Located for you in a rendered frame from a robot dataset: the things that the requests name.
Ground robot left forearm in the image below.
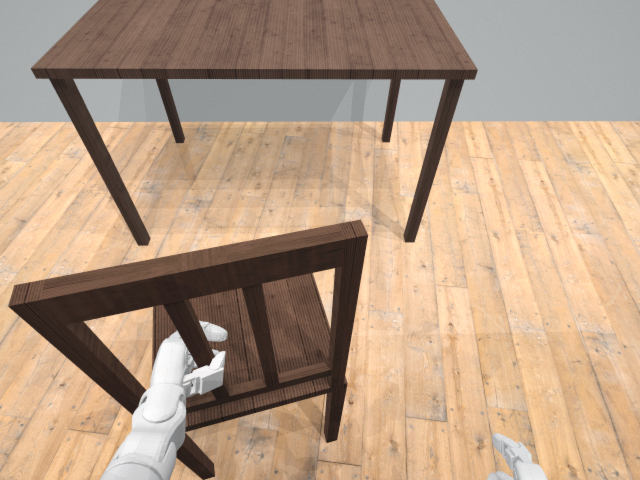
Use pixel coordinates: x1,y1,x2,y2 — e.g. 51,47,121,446
100,383,186,480

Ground robot left hand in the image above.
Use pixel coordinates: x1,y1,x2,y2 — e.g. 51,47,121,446
150,321,228,398

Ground chair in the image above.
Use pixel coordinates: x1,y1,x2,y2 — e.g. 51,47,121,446
8,220,368,480

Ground table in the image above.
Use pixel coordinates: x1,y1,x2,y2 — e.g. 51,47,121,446
31,0,478,246

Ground robot right hand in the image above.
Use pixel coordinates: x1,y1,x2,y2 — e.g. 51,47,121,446
487,433,548,480

